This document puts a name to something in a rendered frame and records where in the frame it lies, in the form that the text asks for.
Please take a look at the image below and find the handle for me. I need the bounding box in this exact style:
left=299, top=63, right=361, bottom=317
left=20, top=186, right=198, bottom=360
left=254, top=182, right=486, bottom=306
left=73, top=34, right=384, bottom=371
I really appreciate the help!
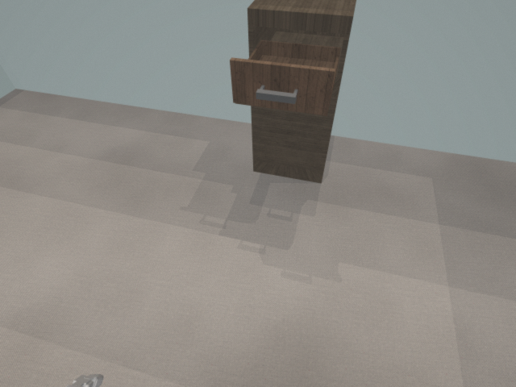
left=256, top=85, right=298, bottom=104

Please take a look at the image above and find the drawer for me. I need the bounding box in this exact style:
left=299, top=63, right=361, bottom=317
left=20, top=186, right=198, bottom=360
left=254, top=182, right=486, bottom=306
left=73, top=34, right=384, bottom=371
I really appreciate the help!
left=230, top=40, right=341, bottom=116

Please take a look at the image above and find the cabinet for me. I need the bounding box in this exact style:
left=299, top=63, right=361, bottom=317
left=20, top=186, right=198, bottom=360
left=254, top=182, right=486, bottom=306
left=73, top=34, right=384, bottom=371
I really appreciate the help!
left=248, top=0, right=356, bottom=184

